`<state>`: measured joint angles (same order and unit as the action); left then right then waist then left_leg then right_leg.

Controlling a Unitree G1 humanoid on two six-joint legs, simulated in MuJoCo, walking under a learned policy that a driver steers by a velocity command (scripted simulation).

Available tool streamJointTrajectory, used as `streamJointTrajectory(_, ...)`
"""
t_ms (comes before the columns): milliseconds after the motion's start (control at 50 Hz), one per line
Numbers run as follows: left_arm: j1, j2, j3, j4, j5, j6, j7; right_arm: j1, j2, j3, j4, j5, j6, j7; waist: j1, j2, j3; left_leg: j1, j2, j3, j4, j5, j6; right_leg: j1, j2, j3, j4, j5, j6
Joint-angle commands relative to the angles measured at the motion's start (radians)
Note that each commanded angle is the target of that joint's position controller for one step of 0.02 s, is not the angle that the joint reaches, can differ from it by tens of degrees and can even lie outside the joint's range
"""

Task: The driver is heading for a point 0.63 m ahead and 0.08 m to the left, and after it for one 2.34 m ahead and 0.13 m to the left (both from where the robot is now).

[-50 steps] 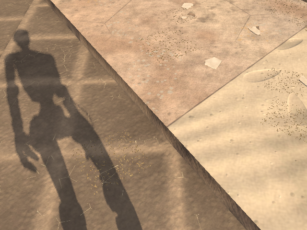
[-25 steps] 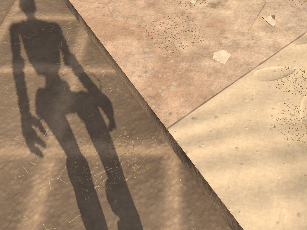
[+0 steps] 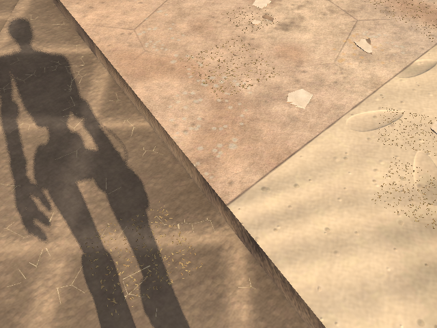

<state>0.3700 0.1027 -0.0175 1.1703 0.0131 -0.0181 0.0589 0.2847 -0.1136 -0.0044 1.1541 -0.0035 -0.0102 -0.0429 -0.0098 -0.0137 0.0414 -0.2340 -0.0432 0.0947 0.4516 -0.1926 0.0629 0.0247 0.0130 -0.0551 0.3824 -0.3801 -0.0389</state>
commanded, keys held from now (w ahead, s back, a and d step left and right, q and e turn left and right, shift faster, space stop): no key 0.08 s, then w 0.12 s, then no key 0.66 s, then w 0.14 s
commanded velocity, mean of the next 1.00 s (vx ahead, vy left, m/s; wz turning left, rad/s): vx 0.08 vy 0.00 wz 0.00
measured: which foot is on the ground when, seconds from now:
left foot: down 0.00-1.00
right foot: down 0.00-0.34, up 0.36-0.58, down 0.60-1.00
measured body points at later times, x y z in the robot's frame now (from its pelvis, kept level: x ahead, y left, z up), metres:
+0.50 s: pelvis +0.05 +0.03 +0.00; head +0.07 +0.03 +0.45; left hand +0.02 +0.23 -0.16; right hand +0.03 -0.18 -0.16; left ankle +0.06 +0.09 -0.74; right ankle -0.02 -0.09 -0.70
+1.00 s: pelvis +0.10 +0.01 +0.00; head +0.10 +0.01 +0.45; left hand +0.05 +0.21 -0.16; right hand +0.06 -0.21 -0.16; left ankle +0.06 +0.09 -0.74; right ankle +0.06 -0.09 -0.74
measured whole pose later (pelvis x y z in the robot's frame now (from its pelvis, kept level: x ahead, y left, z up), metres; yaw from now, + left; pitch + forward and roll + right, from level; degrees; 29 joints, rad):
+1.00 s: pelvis +0.10 +0.01 +0.00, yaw +0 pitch -2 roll +0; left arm 0.38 0.11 0.00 1.15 0.02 -0.02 0.03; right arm 0.37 -0.13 -0.01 1.12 -0.01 -0.02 -0.03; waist -0.01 0.00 0.02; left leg -0.14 -0.03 0.08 0.48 -0.34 0.07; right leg -0.14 0.00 -0.04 0.51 -0.37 -0.05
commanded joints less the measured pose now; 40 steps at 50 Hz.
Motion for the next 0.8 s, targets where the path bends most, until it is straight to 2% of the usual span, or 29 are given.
streamJointTrajectory(20,0.126,0.055,0.004,0.015,-0.001,0.0,0.002,0.067,-0.063,-0.006,-0.003,0.0,-0.002,-0.002,0.004,-0.007,0.054,0.09,0.133,-0.155,-0.051,0.233,0.018,-0.152,-0.125,0.087,-0.076,0.283,-0.017)
streamJointTrajectory(80,0.131,0.052,0.002,0.017,-0.001,-0.002,0.001,0.075,-0.059,-0.005,0.004,0.0,-0.001,-0.001,0.002,-0.006,0.06,0.091,0.132,-0.157,-0.056,0.214,0.016,-0.161,-0.126,0.089,-0.083,0.268,-0.018)
streamJointTrajectory(100,0.147,0.051,0.002,0.021,0.001,-0.002,0.0,0.082,-0.056,-0.004,0.008,0.0,0.001,0.0,0.005,-0.006,0.047,0.092,0.119,-0.15,-0.056,0.117,0.018,-0.156,-0.119,0.089,-0.096,0.168,-0.025)
streamJointTrajectory(140,0.172,0.078,0.016,0.02,0.007,0.0,-0.003,0.069,-0.076,-0.016,-0.002,-0.003,0.007,0.007,0.016,-0.041,0.087,0.021,0.067,-0.109,0.009,-0.141,0.03,-0.181,-0.121,0.127,-0.121,-0.112,-0.07)
streamJointTrajectory(180,0.21,0.12,0.033,0.016,-0.001,-0.003,-0.006,0.002,-0.062,-0.019,-0.042,-0.011,0.002,0.022,0.048,-0.123,0.198,-0.182,0.009,-0.023,0.153,-0.259,0.022,-0.175,-0.224,0.274,-0.224,-0.343,-0.146)
streamJointTrajectory(200,0.217,0.136,0.041,0.014,-0.003,-0.007,-0.005,-0.043,-0.049,-0.015,-0.071,-0.022,-0.005,0.03,0.057,-0.137,0.26,-0.277,0.022,0.011,0.212,-0.238,0.018,-0.159,-0.291,0.332,-0.263,-0.359,-0.178)
streamJointTrajectory(220,0.211,0.122,0.039,0.013,0.001,-0.013,-0.003,-0.063,-0.04,-0.013,-0.089,-0.026,-0.015,0.033,0.053,-0.119,0.291,-0.314,0.052,0.002,0.252,-0.205,0.017,-0.154,-0.323,0.341,-0.251,-0.204,-0.192)
streamJointTrajectory(260,0.194,0.106,0.033,0.01,0.013,-0.029,-0.004,-0.015,-0.035,-0.015,-0.092,-0.018,-0.035,0.03,0.015,-0.079,0.25,-0.292,0.068,-0.007,0.226,-0.176,0.018,-0.091,-0.312,0.26,-0.138,0.296,-0.176)
streamJointTrajectory(300,0.155,0.098,0.027,0.003,0.014,-0.038,-0.012,0.105,-0.028,-0.017,-0.056,-0.004,-0.052,0.025,-0.041,-0.035,0.156,-0.037,0.044,-0.011,0.078,0.0,0.029,-0.148,-0.225,0.124,0.012,0.621,-0.099)
streamJointTrajectory(320,0.159,0.103,0.028,-0.004,0.011,-0.044,-0.016,0.19,-0.067,-0.03,-0.036,-0.001,-0.059,0.02,-0.063,0.0,0.081,0.146,0.072,-0.074,0.071,0.207,0.043,-0.223,-0.157,0.057,0.13,0.678,-0.057)
streamJointTrajectory(340,0.198,0.071,0.019,-0.016,-0.004,-0.045,-0.018,0.28,-0.142,-0.049,-0.021,0.0,-0.06,0.015,-0.073,0.115,0.003,0.293,0.187,-0.222,0.066,0.474,0.122,-0.341,-0.06,-0.015,0.305,0.458,-0.012)
streamJointTrajectory(360,0.189,0.057,0.018,-0.007,-0.025,-0.031,-0.013,0.356,-0.131,-0.044,-0.013,-0.011,-0.055,0.01,-0.122,0.178,-0.077,0.32,0.362,-0.395,-0.041,0.718,0.234,-0.356,0.016,-0.045,0.551,-0.015,0.016)
streamJointTrajectory(380,0.128,0.05,0.021,-0.035,-0.016,-0.018,-0.013,0.307,-0.11,-0.028,-0.014,-0.01,-0.054,0.007,-0.079,0.145,-0.057,0.229,0.406,-0.431,-0.097,0.725,0.256,-0.363,0.005,0.025,0.668,-0.235,0.014)
streamJointTrajectory(400,0.107,0.029,0.018,-0.045,0.003,-0.009,-0.016,0.225,-0.109,-0.021,-0.034,-0.011,-0.053,0.003,-0.04,0.08,-0.014,0.141,0.386,-0.375,-0.112,0.638,0.242,-0.357,-0.025,0.063,0.692,-0.239,0.012)
streamJointTrajectory(420,0.085,0.015,0.016,-0.053,0.009,-0.006,-0.021,0.171,-0.105,-0.013,-0.049,-0.015,-0.052,-0.002,-0.018,0.05,0.013,0.086,0.361,-0.326,-0.138,0.569,0.217,-0.353,-0.043,0.076,0.653,-0.197,0.008)
streamJointTrajectory(440,0.092,0.01,0.014,-0.053,0.006,-0.003,-0.023,0.123,-0.082,0.001,-0.059,-0.016,-0.05,-0.007,0.014,0.048,0.03,0.033,0.32,-0.262,-0.162,0.538,0.179,-0.312,-0.06,0.079,0.571,-0.153,0.012)
streamJointTrajectory(460,0.107,0.004,0.01,-0.048,0.001,0.003,-0.023,0.093,-0.066,0.012,-0.066,-0.019,-0.048,-0.01,0.036,0.07,0.03,0.016,0.282,-0.212,-0.171,0.518,0.144,-0.274,-0.062,0.069,0.469,-0.126,0.018)
streamJointTrajectory(500,0.125,0.008,0.007,-0.032,-0.007,0.017,-0.016,0.101,-0.079,0.018,-0.065,-0.023,-0.047,-0.011,0.037,0.081,0.01,0.05,0.246,-0.169,-0.153,0.514,0.125,-0.231,-0.035,0.03,0.317,-0.103,0.031)
streamJointTrajectory(520,0.125,0.012,0.007,-0.028,-0.011,0.023,-0.012,0.109,-0.09,0.018,-0.063,-0.02,-0.045,-0.012,0.036,0.08,-0.006,0.062,0.242,-0.166,-0.142,0.479,0.124,-0.211,-0.03,0.021,0.251,-0.072,0.035)
streamJointTrajectory(560,0.138,0.003,0.001,-0.015,-0.012,0.028,-0.009,0.089,-0.105,0.016,-0.065,-0.001,-0.037,-0.008,0.061,0.071,-0.016,0.0,0.22,-0.155,-0.131,0.276,0.092,-0.103,-0.035,0.008,0.074,0.161,0.034)
streamJointTrajectory(580,0.113,0.01,0.0,-0.018,-0.003,0.029,-0.009,0.092,-0.105,0.012,-0.066,0.006,-0.034,-0.003,0.052,0.069,0.002,-0.064,0.196,-0.158,-0.15,0.087,0.054,-0.053,-0.057,0.039,0.032,0.257,0.034)
streamJointTrajectory(600,0.087,0.035,0.002,-0.033,0.011,0.024,-0.012,0.091,-0.093,0.012,-0.069,0.008,-0.03,0.0,0.038,0.064,0.033,-0.118,0.168,-0.157,-0.174,-0.094,0.024,-0.041,-0.111,0.092,-0.005,0.26,0.032)
streamJointTrajectory(620,0.066,0.074,0.009,-0.035,0.006,0.021,-0.016,0.118,-0.064,0.011,-0.064,0.011,-0.019,0.005,0.007,0.008,0.102,-0.106,0.125,-0.137,-0.204,-0.149,0.007,-0.148,-0.122,0.112,0.0,0.19,0.013)
streamJointTrajectory(640,0.045,0.073,0.012,-0.029,-0.002,0.019,-0.019,0.13,-0.041,0.016,-0.052,0.003,-0.011,0.005,0.003,-0.048,0.149,-0.032,0.115,-0.122,-0.187,-0.098,0.001,-0.245,-0.119,0.116,-0.019,0.146,0.005)
streamJointTrajectory(660,0.028,0.061,0.009,-0.03,-0.005,0.012,-0.019,0.139,-0.041,0.015,-0.045,-0.005,-0.01,0.003,-0.001,-0.064,0.153,0.026,0.122,-0.125,-0.163,-0.02,0.0,-0.274,-0.118,0.117,-0.034,0.175,0.006)
streamJointTrajectory(700,0.03,0.055,0.008,-0.029,-0.006,-0.001,-0.013,0.149,-0.064,0.01,-0.038,-0.007,-0.017,0.003,-0.001,-0.047,0.102,0.077,0.137,-0.129,-0.136,0.104,0.007,-0.228,-0.12,0.113,-0.046,0.27,0.008)
streamJointTrajectory(740,0.038,0.067,0.011,-0.026,-0.01,-0.011,-0.01,0.146,-0.067,0.008,-0.036,-0.004,-0.025,0.004,0.0,-0.021,0.055,0.106,0.142,-0.127,-0.128,0.158,0.007,-0.184,-0.123,0.112,-0.044,0.323,0.003)
streamJointTrajectory(800,0.039,0.068,0.013,-0.024,-0.01,-0.013,-0.009,0.137,-0.06,0.009,-0.031,-0.002,-0.025,0.002,0.001,0.0,0.044,0.117,0.142,-0.123,-0.13,0.165,0.003,-0.169,-0.124,0.108,-0.047,0.342,-0.001)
